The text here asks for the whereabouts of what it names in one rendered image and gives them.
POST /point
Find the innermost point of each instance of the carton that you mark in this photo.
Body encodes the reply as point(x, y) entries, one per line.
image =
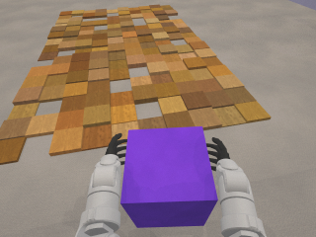
point(167, 177)

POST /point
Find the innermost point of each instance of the right robot hand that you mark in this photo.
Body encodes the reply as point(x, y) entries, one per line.
point(220, 154)

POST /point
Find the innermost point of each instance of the left robot hand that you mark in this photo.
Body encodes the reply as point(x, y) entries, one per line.
point(114, 149)

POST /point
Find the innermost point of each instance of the left robot forearm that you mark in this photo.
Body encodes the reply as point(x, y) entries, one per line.
point(102, 214)

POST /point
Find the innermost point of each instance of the right robot forearm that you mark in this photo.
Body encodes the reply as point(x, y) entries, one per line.
point(239, 215)

